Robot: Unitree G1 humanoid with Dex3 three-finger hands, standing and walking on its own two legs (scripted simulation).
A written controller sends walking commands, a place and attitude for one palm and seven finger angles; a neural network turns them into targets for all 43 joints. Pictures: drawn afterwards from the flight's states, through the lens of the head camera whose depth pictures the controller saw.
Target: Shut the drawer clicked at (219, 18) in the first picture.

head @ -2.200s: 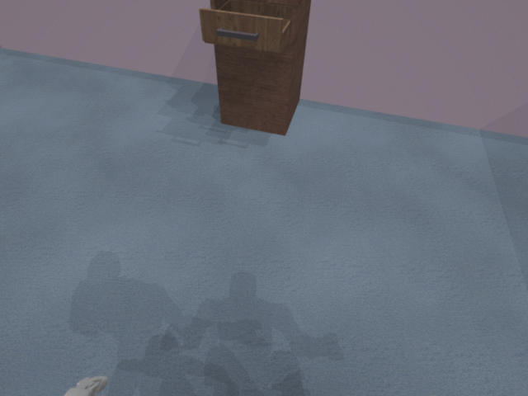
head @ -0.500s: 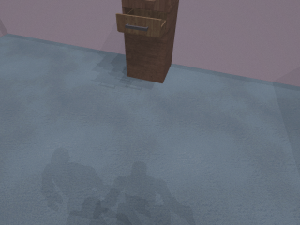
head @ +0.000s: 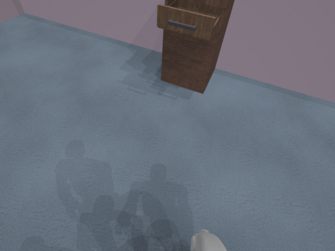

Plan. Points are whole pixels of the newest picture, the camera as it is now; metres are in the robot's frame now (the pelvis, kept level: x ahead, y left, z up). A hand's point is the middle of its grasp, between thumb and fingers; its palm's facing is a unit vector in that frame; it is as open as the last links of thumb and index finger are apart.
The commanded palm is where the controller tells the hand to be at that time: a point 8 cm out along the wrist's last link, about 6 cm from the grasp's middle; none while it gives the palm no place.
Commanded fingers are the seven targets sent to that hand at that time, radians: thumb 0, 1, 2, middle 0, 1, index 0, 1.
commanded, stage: walk to a spot facing it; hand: left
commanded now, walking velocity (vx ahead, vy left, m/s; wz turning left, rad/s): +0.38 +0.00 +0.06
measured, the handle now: (182, 24) +1.41 -0.07 -0.10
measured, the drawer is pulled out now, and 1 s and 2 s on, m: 0.19 0.19 0.19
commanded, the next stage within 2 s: turn to face it in 1.20 s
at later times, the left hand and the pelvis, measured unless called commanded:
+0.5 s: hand (112, 232) +0.20 +0.15 -0.17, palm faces +0.15 -0.97 -0.21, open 7.3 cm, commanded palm none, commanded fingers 0.00 0.90 0.90 -0.20 -0.30 -0.20 -0.30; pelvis +0.25 -0.03 +0.00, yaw +5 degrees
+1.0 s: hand (105, 150) +0.47 +0.23 -0.17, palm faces +0.18 -0.97 -0.17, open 7.3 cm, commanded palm none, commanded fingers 0.00 0.90 0.90 -0.20 -0.30 -0.20 -0.30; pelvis +0.46 +0.05 +0.00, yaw +5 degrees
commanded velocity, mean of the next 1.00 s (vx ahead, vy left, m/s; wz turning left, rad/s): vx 0.38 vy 0.00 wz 0.03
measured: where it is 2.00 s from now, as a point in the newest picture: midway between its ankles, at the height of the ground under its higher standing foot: (159, 175)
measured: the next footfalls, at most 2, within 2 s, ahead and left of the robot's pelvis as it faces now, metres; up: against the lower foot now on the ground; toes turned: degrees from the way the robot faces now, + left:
right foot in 0.18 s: +0.25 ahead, -0.10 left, +0.00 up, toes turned -5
left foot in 0.70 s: +0.48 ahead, +0.14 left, +0.00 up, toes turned +15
